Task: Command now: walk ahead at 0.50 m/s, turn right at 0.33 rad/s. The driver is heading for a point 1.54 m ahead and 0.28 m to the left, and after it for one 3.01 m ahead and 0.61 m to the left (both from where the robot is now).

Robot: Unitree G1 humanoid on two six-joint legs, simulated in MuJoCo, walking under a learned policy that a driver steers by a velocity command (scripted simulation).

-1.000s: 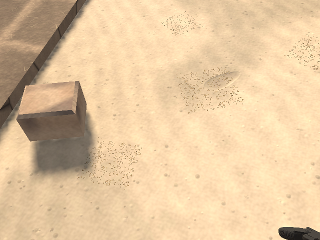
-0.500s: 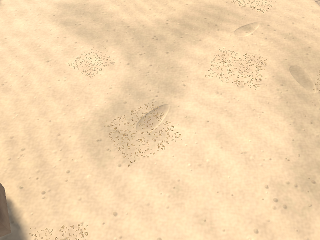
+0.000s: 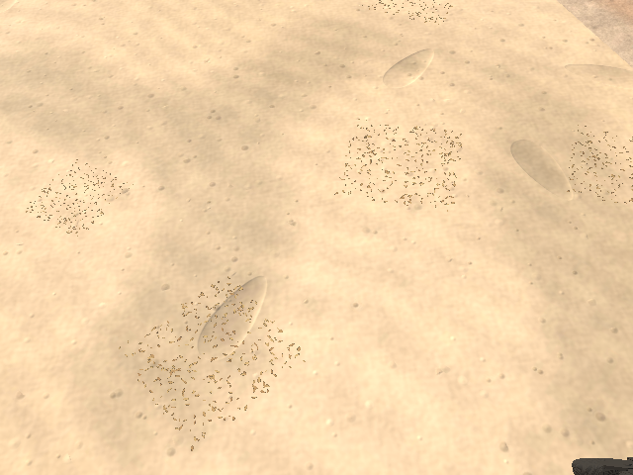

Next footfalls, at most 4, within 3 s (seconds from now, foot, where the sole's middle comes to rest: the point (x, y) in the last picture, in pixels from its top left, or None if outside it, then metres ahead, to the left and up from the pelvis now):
0.18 left None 0.30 0.15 -0.78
0.72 right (409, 418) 0.58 -0.10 -0.78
1.26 left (289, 313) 0.84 0.18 -0.78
1.74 right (331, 209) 1.17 0.09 -0.78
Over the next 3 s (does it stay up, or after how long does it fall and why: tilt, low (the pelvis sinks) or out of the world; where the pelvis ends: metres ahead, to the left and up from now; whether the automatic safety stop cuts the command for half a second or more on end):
stays up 1.48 0.35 -0.01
